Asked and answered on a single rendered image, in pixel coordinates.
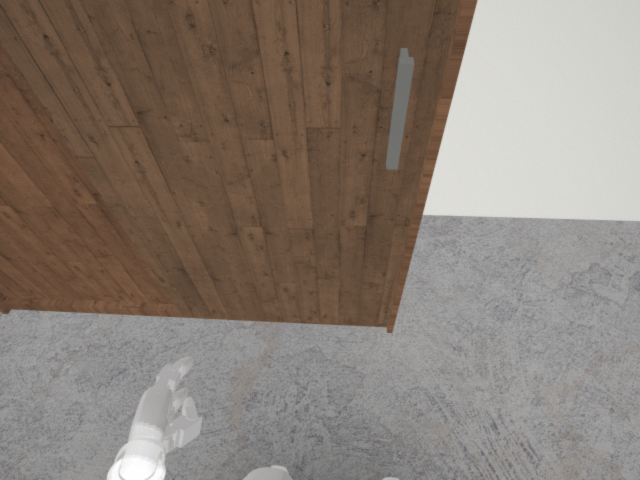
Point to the robot left forearm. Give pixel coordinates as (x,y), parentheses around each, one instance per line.
(139,459)

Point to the robot left hand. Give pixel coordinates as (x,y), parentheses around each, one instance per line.
(158,405)

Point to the left robot shin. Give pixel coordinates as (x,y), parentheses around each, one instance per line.
(279,467)

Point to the wardrobe door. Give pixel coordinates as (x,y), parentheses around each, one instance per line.
(58,237)
(242,144)

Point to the handle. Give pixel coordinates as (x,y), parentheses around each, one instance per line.
(400,104)

